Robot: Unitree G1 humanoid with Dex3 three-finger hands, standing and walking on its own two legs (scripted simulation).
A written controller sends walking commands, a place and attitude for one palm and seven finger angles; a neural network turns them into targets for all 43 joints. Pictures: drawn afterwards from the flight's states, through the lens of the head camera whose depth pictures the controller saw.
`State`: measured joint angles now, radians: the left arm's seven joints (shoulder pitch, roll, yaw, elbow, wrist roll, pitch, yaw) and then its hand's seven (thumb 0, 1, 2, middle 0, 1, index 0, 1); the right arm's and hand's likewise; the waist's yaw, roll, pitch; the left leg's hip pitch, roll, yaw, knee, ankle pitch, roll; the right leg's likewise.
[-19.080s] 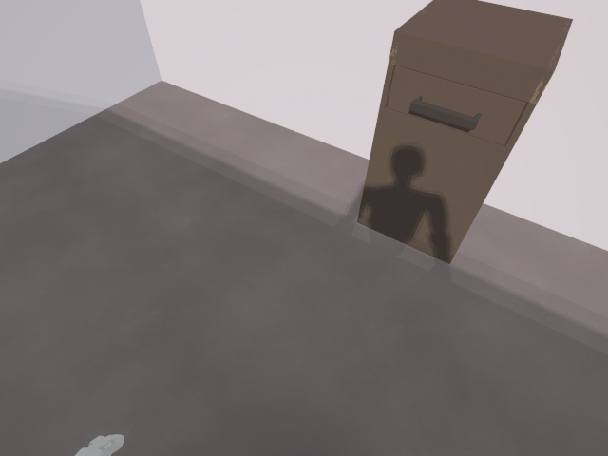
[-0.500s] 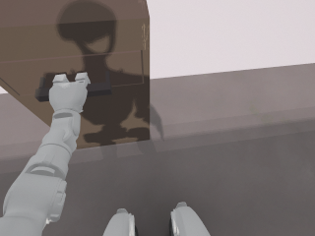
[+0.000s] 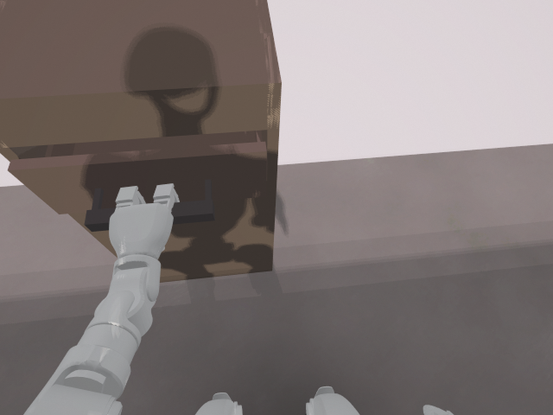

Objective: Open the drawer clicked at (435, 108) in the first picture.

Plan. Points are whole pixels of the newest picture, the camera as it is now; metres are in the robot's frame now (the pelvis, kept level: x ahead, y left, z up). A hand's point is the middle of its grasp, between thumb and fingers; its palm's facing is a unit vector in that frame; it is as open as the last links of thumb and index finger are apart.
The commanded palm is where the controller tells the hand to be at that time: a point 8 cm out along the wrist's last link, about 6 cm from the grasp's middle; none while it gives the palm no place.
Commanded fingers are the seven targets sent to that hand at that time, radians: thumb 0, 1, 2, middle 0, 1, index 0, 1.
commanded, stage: pull the drawer open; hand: left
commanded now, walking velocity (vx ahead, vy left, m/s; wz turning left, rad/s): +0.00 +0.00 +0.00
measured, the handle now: (153, 202) +0.45 +0.21 -0.04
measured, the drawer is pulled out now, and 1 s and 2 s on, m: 0.04 0.15 0.30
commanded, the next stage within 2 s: open the thumb to release the handle in 1.88 s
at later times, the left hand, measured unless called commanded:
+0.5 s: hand (154, 246) +0.38 +0.20 -0.06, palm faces -0.07 -0.04 -1.00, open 6.2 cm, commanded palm +0.33 +0.19 -0.01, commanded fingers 0.00 0.90 0.90 -0.40 -1.35 -0.40 -1.35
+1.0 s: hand (151, 312) +0.27 +0.18 -0.06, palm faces -0.04 -0.07 -1.00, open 6.3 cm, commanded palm +0.22 +0.18 -0.01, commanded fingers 0.00 0.90 0.90 -0.40 -1.35 -0.40 -1.35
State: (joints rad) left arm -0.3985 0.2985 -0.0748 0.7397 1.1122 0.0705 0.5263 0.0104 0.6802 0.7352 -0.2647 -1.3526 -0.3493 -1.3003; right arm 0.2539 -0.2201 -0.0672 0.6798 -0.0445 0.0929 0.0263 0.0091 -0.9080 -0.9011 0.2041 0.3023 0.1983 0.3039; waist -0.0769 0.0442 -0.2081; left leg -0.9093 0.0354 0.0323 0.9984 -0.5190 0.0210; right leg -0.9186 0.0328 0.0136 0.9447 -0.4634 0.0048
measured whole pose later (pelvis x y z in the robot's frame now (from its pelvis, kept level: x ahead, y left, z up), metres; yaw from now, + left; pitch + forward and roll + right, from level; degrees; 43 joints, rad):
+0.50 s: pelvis -0.03 -0.01 -0.01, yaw +1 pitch +24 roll -1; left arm -0.52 0.33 -0.05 0.90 1.11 0.04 0.50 0.00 0.65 0.74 -0.30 -1.34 -0.36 -1.30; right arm 0.27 -0.21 -0.06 0.71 -0.05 0.08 0.00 0.01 -0.91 -0.90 0.20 0.30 0.20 0.30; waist -0.09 0.05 -0.20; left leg -0.97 0.03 0.02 1.05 -0.50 0.01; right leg -0.99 0.03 0.01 1.02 -0.46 -0.01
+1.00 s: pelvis -0.02 -0.01 +0.00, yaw +1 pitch +20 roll -1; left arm -0.04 0.23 -0.16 0.49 1.13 0.14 0.58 0.02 0.67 0.74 -0.25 -1.32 -0.34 -1.27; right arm 0.16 -0.22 -0.06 0.64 -0.04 0.07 0.02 0.01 -0.91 -0.90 0.20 0.30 0.20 0.30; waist -0.03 0.04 -0.21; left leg -0.82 0.03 0.02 0.98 -0.51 0.00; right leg -0.84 0.03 0.01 0.96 -0.46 -0.01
